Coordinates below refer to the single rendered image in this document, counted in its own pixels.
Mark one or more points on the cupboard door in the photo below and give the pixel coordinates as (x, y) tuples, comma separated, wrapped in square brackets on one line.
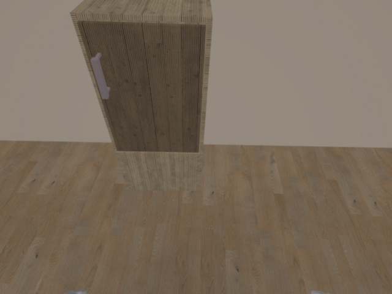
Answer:
[(155, 75)]

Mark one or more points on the handle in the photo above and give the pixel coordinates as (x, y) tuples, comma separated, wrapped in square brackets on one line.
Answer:
[(104, 90)]

